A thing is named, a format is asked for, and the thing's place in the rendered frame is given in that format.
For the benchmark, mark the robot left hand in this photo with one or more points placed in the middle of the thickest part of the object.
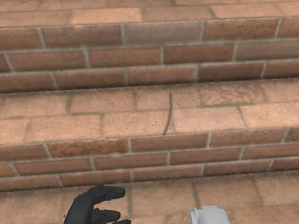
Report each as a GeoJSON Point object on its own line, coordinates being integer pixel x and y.
{"type": "Point", "coordinates": [82, 212]}

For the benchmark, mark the right robot thigh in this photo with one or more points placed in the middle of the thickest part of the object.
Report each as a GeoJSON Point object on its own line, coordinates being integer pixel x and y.
{"type": "Point", "coordinates": [208, 214]}

